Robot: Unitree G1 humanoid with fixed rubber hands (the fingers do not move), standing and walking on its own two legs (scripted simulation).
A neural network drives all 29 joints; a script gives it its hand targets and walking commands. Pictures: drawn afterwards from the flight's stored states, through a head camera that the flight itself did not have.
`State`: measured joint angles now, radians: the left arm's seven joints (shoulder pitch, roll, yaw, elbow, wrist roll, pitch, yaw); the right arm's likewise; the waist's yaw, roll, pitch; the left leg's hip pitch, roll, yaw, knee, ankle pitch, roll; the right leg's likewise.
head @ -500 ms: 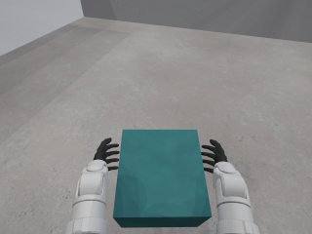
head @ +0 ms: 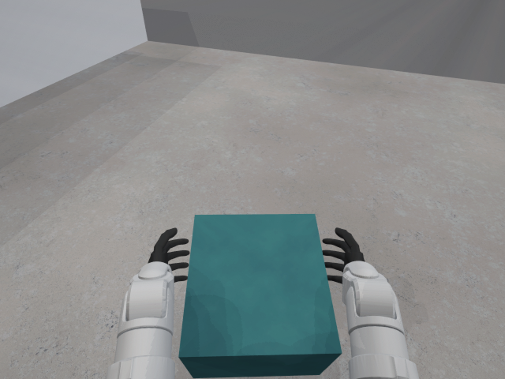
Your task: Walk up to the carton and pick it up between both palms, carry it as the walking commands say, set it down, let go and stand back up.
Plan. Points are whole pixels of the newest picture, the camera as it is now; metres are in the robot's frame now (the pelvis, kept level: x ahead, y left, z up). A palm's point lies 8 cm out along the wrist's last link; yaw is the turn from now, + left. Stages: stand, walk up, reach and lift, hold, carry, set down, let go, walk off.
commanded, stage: reach and lift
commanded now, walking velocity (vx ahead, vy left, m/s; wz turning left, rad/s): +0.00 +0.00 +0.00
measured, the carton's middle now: (256, 293) +0.31 +0.00 -0.04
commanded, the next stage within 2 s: hold in 0.60 s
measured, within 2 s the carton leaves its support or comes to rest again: neither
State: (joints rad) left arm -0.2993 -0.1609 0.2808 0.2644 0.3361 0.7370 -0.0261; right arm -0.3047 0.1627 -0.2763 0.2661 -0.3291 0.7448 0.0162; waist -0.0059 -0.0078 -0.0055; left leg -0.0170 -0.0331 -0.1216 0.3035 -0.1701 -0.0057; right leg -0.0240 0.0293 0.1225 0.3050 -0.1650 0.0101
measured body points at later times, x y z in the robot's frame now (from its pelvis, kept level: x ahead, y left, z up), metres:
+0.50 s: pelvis +0.00 +0.00 +0.00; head -0.05 +0.00 +0.45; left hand +0.30 +0.16 +0.04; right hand +0.30 -0.16 +0.05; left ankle +0.01 +0.13 -0.75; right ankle +0.01 -0.13 -0.75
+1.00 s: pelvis +0.00 +0.00 +0.00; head -0.05 +0.00 +0.45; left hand +0.29 +0.16 +0.04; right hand +0.30 -0.16 +0.05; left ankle +0.01 +0.13 -0.75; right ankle +0.01 -0.13 -0.75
